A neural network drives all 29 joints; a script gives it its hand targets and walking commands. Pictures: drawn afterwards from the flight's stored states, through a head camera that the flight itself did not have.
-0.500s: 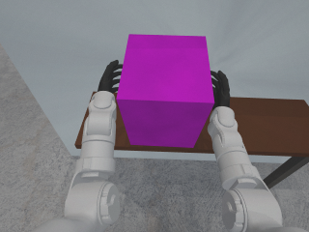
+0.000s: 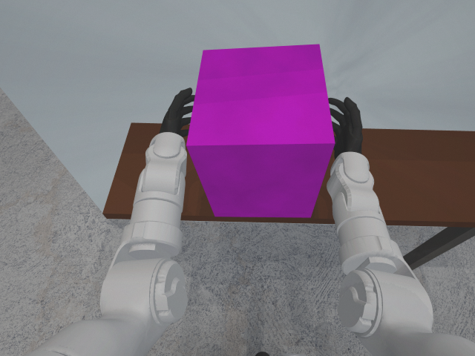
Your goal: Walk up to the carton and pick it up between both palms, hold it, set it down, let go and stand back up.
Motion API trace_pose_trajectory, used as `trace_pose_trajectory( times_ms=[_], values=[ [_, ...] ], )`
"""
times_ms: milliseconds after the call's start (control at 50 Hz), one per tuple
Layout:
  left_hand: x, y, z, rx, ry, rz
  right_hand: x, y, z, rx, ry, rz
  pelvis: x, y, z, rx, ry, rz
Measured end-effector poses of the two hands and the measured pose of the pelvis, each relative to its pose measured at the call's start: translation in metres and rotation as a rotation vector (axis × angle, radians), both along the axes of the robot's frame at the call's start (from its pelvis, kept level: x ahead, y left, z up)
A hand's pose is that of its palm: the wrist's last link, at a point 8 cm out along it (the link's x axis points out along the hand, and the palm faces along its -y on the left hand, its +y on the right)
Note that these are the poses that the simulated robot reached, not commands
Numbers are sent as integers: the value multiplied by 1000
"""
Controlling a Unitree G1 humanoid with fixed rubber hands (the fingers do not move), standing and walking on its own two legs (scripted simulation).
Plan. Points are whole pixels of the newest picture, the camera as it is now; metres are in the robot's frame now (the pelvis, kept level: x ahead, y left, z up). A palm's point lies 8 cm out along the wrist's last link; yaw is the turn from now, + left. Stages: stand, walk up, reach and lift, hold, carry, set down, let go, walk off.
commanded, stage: set down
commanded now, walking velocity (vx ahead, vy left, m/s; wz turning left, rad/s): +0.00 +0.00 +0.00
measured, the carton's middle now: (261, 140) +0.46 -0.06 +0.05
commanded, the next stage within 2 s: none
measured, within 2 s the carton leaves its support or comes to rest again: neither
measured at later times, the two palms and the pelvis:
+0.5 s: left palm (147, 128) +0.45 +0.14 +0.11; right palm (319, 135) +0.42 -0.15 +0.11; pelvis +0.01 +0.02 +0.00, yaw +0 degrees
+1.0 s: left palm (184, 127) +0.49 +0.09 +0.07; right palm (338, 142) +0.44 -0.20 +0.06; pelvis +0.03 -0.01 +0.00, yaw +0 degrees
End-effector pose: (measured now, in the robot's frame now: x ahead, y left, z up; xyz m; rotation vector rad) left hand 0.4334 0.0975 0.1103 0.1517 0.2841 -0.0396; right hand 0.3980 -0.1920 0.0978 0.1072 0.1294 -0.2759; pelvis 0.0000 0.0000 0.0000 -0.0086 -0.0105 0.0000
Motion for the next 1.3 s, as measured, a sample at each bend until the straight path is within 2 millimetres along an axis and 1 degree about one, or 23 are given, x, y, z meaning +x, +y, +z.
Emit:
trace_pose_trajectory(
  times_ms=[80,120,160,220,340,400,420,460,520,580,600,640,700,760,820,880,920,960,1040,1080,1160,1240,1300],
  values=[
    [-3,4,-37,-35,73,17,-1,3,-29,-9,66,6,4,-1,0,3,69,0],
    [-4,5,-46,-80,75,31,-1,5,-34,-16,63,4,9,0,0,2,117,-1],
    [-2,7,-45,-127,52,43,0,7,-31,-33,37,1,14,1,0,-1,165,-1],
    [4,10,-29,-171,-15,45,5,11,-13,-57,-32,-3,21,5,0,-6,203,-1],
    [15,27,20,-151,-150,23,15,27,38,-69,-159,-4,26,15,1,-22,150,-1],
    [17,37,31,-93,-154,15,19,37,46,-55,-153,4,21,19,0,-13,76,5],
    [18,39,30,-73,-139,14,20,39,44,-48,-135,8,19,20,-1,-9,59,7],
    [18,43,19,-33,-85,12,22,43,31,-34,-77,14,16,22,0,-9,40,7],
    [16,43,-13,-15,25,11,19,43,-2,-15,33,14,14,23,0,-10,37,7],
    [11,36,-46,-53,116,27,14,36,-36,-12,125,8,17,22,0,-11,71,6],
    [11,32,-52,-81,122,40,11,32,-44,-14,131,4,19,21,1,-12,94,4],
    [14,19,-55,-145,104,64,8,23,-52,-30,127,-4,24,17,1,-12,150,2],
    [23,2,-48,-193,64,56,9,7,-51,-52,88,-32,30,10,2,-7,223,-2],
    [34,-11,-35,-153,8,21,16,-5,-42,-42,37,-50,36,3,3,1,247,0],
    [45,-17,-21,-79,-49,-11,27,-11,-31,-29,-10,-52,40,-3,0,6,254,1],
    [54,-19,-14,-28,-72,-31,37,-14,-23,-13,-29,-49,40,-7,-1,-3,248,-4],
    [58,-18,-17,-21,-61,-39,42,-14,-23,-11,-18,-44,38,-9,-1,-6,240,-6],
    [59,-16,-27,-30,-33,-43,44,-13,-28,-14,10,-36,35,-10,0,-8,235,-7],
    [52,-7,-61,-52,52,-37,40,-6,-49,-25,88,-24,30,-9,1,-11,240,-7],
    [48,-7,-72,-84,66,-50,39,-6,-50,-41,82,-28,29,-6,1,-14,257,-8],
    [45,-2,-71,-112,44,-16,38,1,-42,-76,66,-23,31,1,1,-20,308,-9],
    [45,8,-59,-111,3,9,40,12,-27,-92,23,-15,33,8,1,-22,320,-6],
    [46,16,-52,-102,-12,7,42,20,-21,-99,9,-8,33,13,0,-21,315,-3]
  ],
)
